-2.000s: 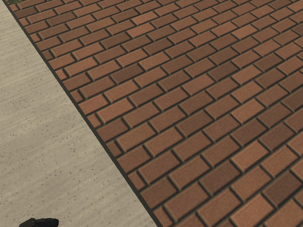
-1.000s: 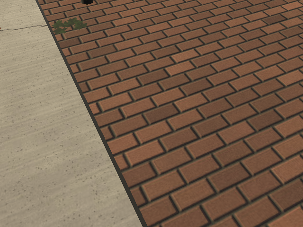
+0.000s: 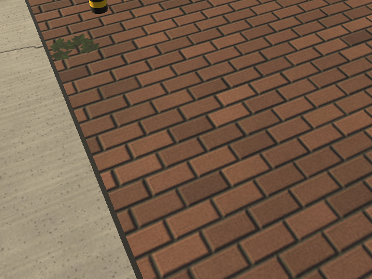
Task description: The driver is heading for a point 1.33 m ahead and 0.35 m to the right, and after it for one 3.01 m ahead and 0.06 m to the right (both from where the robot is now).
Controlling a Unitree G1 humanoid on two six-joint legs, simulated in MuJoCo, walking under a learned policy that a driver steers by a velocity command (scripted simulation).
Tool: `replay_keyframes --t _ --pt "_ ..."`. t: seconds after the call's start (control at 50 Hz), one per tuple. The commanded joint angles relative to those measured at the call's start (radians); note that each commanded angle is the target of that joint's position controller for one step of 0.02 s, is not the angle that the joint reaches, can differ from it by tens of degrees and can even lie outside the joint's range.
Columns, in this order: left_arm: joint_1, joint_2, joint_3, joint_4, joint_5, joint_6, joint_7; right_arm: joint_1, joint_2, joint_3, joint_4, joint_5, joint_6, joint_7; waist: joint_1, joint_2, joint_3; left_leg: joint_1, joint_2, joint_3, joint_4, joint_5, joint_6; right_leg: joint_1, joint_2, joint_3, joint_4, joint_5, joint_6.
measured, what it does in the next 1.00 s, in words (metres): walks ahead: right foot, then left foot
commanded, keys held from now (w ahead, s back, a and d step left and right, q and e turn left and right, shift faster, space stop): w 1.00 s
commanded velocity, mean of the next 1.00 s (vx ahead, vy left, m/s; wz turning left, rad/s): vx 0.50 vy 0.00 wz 0.00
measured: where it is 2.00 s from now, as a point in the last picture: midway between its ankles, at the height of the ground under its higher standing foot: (218, 128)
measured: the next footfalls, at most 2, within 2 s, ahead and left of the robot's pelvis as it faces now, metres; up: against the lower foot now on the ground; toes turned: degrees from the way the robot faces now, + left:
right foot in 0.42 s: +0.43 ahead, -0.15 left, +0.00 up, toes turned -2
left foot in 0.96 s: +0.74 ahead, +0.09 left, +0.00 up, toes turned +3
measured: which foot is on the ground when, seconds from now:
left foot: down 0.00-0.44, up 0.46-0.94, down 0.96-1.00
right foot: up 0.00-0.40, down 0.42-0.98, up 1.00-1.00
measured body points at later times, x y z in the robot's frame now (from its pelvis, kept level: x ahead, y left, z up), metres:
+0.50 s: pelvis +0.29 -0.06 -0.01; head +0.33 -0.07 +0.44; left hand +0.47 +0.20 -0.11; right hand +0.28 -0.33 -0.16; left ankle +0.12 +0.08 -0.65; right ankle +0.39 -0.15 -0.73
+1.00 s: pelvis +0.59 -0.02 -0.01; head +0.62 -0.01 +0.44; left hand +0.54 +0.26 -0.16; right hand +0.79 -0.26 -0.11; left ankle +0.70 +0.08 -0.73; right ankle +0.40 -0.15 -0.71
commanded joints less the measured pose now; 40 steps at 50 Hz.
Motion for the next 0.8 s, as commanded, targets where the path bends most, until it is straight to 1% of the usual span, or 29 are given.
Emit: replay_keyframes --t 0.02,0.04,0.08,0.1,0.14,0.18,0.22,0.26,0.3,0.34,0.36,0.38,0.4,0.42,0.44,0.46,0.48,0.5,0.52,0.54,0.56,0.58,0.6,0.62,0.64,0.68,0.74,0.76,0.8 --pt "0.042 0.071 0.027 -0.052 0.003 -0.002 0.008 0.020 -0.069 -0.010 -0.023 -0.015 -0.021 0.005 0.009 0.088 -0.078 0.179 0.262 -0.324 -0.318 0.026 0.157 -0.194 -0.109 0.045 -0.005 0.100 -0.007" --pt "0.042 0.058 0.027 -0.055 0.004 0.008 0.009 0.036 -0.074 -0.009 -0.011 -0.011 -0.022 0.003 0.017 0.088 -0.064 0.149 0.256 -0.293 -0.338 0.038 0.165 -0.193 -0.116 0.036 -0.038 0.099 -0.001" --pt "-0.024 0.064 0.032 -0.085 0.011 0.021 0.012 0.073 -0.109 -0.015 0.006 -0.010 -0.022 -0.011 0.014 0.080 -0.021 0.121 0.257 -0.258 -0.376 0.048 0.179 -0.256 -0.129 0.024 -0.119 0.154 0.022" --pt "-0.074 0.072 0.034 -0.105 0.017 0.023 0.013 0.094 -0.125 -0.018 0.013 -0.010 -0.021 -0.019 0.004 0.069 -0.003 0.131 0.260 -0.252 -0.389 0.051 0.183 -0.304 -0.134 0.023 -0.178 0.203 0.035" --pt "-0.152 0.073 0.036 -0.133 0.024 0.019 0.009 0.134 -0.137 -0.019 0.024 -0.009 -0.014 -0.034 -0.016 0.062 0.012 0.164 0.251 -0.223 -0.395 0.080 0.171 -0.359 -0.129 0.016 -0.304 0.319 0.051" --pt "-0.219 0.061 0.031 -0.153 0.023 0.012 0.001 0.162 -0.141 -0.018 0.031 -0.004 -0.009 -0.042 -0.036 0.067 0.017 0.175 0.224 -0.169 -0.392 0.117 0.147 -0.338 -0.106 -0.007 -0.442 0.429 0.054" --pt "-0.298 0.048 0.023 -0.174 0.019 0.007 -0.007 0.208 -0.150 -0.018 0.046 0.003 -0.006 -0.047 -0.064 0.064 0.024 0.193 0.214 -0.137 -0.392 0.119 0.134 -0.303 -0.077 -0.037 -0.546 0.493 0.054" --pt "-0.357 0.046 0.017 -0.194 0.014 0.005 -0.016 0.253 -0.153 -0.019 0.066 0.008 0.001 -0.048 -0.084 0.063 0.036 0.250 0.230 -0.132 -0.376 0.122 0.133 -0.303 -0.062 -0.044 -0.605 0.497 0.052" --pt "-0.404 0.052 0.013 -0.219 0.010 0.000 -0.029 0.287 -0.156 -0.022 0.084 0.011 0.013 -0.049 -0.093 0.063 0.048 0.336 0.265 -0.136 -0.339 0.149 0.130 -0.334 -0.055 -0.038 -0.649 0.454 0.038" --pt "-0.417 0.069 0.016 -0.238 0.008 -0.006 -0.041 0.292 -0.167 -0.029 0.092 0.012 0.026 -0.053 -0.078 0.072 0.042 0.414 0.301 -0.146 -0.288 0.218 0.118 -0.333 -0.046 -0.035 -0.682 0.379 0.014" --pt "-0.395 0.084 0.020 -0.237 0.007 -0.009 -0.045 0.283 -0.175 -0.033 0.091 0.012 0.032 -0.054 -0.059 0.084 0.026 0.437 0.310 -0.147 -0.255 0.288 0.107 -0.293 -0.034 -0.043 -0.694 0.339 0.000" --pt "-0.342 0.107 0.031 -0.228 0.007 -0.011 -0.047 0.263 -0.185 -0.036 0.085 0.011 0.037 -0.055 -0.024 0.103 -0.011 0.446 0.305 -0.138 -0.192 0.440 0.095 -0.204 -0.006 -0.065 -0.700 0.302 -0.016" --pt "-0.220 0.139 0.050 -0.193 0.009 -0.012 -0.044 0.239 -0.182 -0.034 0.078 0.010 0.043 -0.054 0.044 0.107 -0.084 0.427 0.270 -0.105 -0.051 0.601 0.075 -0.035 0.029 -0.097 -0.718 0.303 -0.040" --pt "-0.033 0.195 0.076 -0.138 0.013 -0.010 -0.036 0.237 -0.152 -0.021 0.064 0.001 0.046 -0.055 0.116 0.085 -0.211 0.306 0.214 -0.066 0.175 0.567 0.044 0.245 -0.005 -0.059 -0.687 0.325 -0.081" --pt "0.118 0.291 0.100 -0.108 0.034 -0.004 -0.029 0.334 -0.059 0.008 0.043 -0.008 0.032 -0.046 0.101 -0.105 -0.375 -0.077 0.083 -0.013 0.565 0.204 -0.025 0.653 -0.260 0.339 -0.699 0.216 -0.216" --pt "0.139 0.254 0.086 -0.099 0.022 0.002 -0.032 0.350 -0.029 0.021 0.058 0.001 0.006 -0.040 0.098 -0.239 -0.459 -0.285 -0.025 -0.120 0.787 -0.413 -0.044 0.767 -0.368 0.698 -0.874 0.095 -0.296" --pt "0.068 0.187 0.063 -0.109 0.014 -0.001 -0.032 0.268 -0.131 -0.005 0.039 0.029 -0.015 -0.033 0.098 -0.171 -0.333 -0.392 0.043 -0.192 0.878 -0.400 -0.020 0.675 -0.332 0.606 -0.899 0.031 -0.245" --pt "-0.018 0.149 0.051 -0.133 0.018 -0.002 -0.028 0.185 -0.152 -0.009 0.015 0.044 -0.027 -0.033 0.078 -0.113 -0.216 -0.410 0.098 -0.162 0.864 -0.314 -0.005 0.526 -0.296 0.453 -0.916 0.083 -0.208" --pt "-0.088 0.125 0.043 -0.143 0.028 -0.005 -0.031 0.143 -0.142 -0.012 0.008 0.035 -0.027 -0.040 0.045 -0.040 -0.135 -0.375 0.143 -0.140 0.794 -0.227 -0.005 0.371 -0.258 0.345 -0.954 0.166 -0.188" --pt "-0.127 0.091 0.033 -0.148 0.037 -0.011 -0.035 0.140 -0.139 -0.021 0.011 0.021 -0.016 -0.046 0.010 -0.037 -0.097 -0.314 0.177 -0.144 0.728 -0.174 -0.006 0.269 -0.219 0.269 -0.985 0.237 -0.168" --pt "-0.139 0.077 0.028 -0.144 0.042 -0.012 -0.038 0.165 -0.114 -0.020 0.017 0.017 -0.002 -0.047 -0.015 -0.052 -0.086 -0.261 0.189 -0.146 0.698 -0.145 -0.009 0.207 -0.200 0.226 -1.015 0.264 -0.165" --pt "-0.130 0.082 0.030 -0.137 0.039 -0.015 -0.040 0.180 -0.088 -0.017 0.021 0.014 0.011 -0.048 -0.026 -0.052 -0.080 -0.237 0.195 -0.141 0.669 -0.133 -0.015 0.174 -0.193 0.199 -1.038 0.290 -0.173" --pt "-0.115 0.095 0.032 -0.127 0.034 -0.018 -0.038 0.177 -0.075 -0.016 0.019 0.011 0.020 -0.049 -0.033 -0.047 -0.066 -0.242 0.200 -0.134 0.637 -0.117 -0.024 0.152 -0.188 0.168 -1.057 0.324 -0.181" --pt "-0.099 0.112 0.036 -0.119 0.034 -0.019 -0.033 0.151 -0.077 -0.017 0.008 0.008 0.025 -0.052 -0.035 -0.039 -0.050 -0.270 0.204 -0.130 0.596 -0.081 -0.034 0.148 -0.186 0.145 -1.073 0.350 -0.186" --pt "-0.081 0.126 0.040 -0.112 0.034 -0.019 -0.026 0.112 -0.082 -0.019 -0.006 0.004 0.027 -0.053 -0.028 -0.028 -0.035 -0.307 0.206 -0.128 0.540 -0.034 -0.045 0.156 -0.185 0.128 -1.083 0.371 -0.189" --pt "-0.046 0.134 0.042 -0.099 0.032 -0.013 -0.014 0.039 -0.080 -0.020 -0.032 -0.002 0.025 -0.051 -0.011 -0.023 -0.019 -0.351 0.203 -0.122 0.417 0.079 -0.060 0.181 -0.173 0.089 -1.093 0.400 -0.177" --pt "-0.004 0.139 0.040 -0.085 0.024 -0.007 -0.003 -0.068 -0.059 -0.012 -0.061 0.002 0.017 -0.041 0.019 -0.032 0.000 -0.308 0.169 -0.088 0.222 0.229 -0.064 0.184 -0.135 0.020 -1.101 0.400 -0.145" --pt "0.017 0.143 0.041 -0.077 0.021 -0.006 -0.001 -0.105 -0.055 -0.008 -0.070 0.005 0.015 -0.037 0.032 -0.030 0.007 -0.293 0.157 -0.075 0.175 0.255 -0.064 0.193 -0.134 0.010 -1.104 0.387 -0.141" --pt "0.060 0.147 0.043 -0.056 0.016 0.000 0.000 -0.163 -0.054 -0.003 -0.088 0.010 0.013 -0.029 0.052 -0.029 0.023 -0.294 0.142 -0.070 0.114 0.263 -0.061 0.246 -0.150 0.008 -1.094 0.375 -0.140"
Velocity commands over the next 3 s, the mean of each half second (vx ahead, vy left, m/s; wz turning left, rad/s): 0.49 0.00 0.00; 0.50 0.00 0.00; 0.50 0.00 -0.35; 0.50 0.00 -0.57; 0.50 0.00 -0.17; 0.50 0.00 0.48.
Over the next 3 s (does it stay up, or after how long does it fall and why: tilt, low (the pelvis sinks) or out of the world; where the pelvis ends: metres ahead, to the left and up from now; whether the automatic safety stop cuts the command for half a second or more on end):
stays up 1.59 -0.35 -0.02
